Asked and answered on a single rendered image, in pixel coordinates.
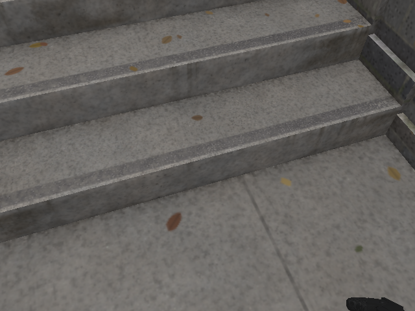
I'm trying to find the robot right hand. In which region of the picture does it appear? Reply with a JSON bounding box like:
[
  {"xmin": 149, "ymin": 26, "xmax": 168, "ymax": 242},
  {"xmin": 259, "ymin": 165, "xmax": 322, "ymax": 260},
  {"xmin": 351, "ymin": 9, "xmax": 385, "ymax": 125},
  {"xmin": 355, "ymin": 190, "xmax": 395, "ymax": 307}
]
[{"xmin": 346, "ymin": 297, "xmax": 404, "ymax": 311}]

